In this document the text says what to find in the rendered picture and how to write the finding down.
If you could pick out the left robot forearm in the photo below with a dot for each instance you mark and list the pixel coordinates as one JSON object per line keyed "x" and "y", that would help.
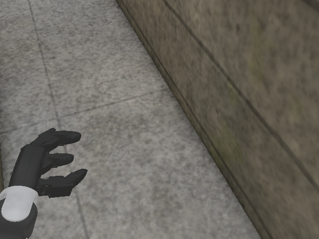
{"x": 18, "y": 212}

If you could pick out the left robot hand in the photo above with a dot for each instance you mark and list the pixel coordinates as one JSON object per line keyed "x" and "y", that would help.
{"x": 35, "y": 160}

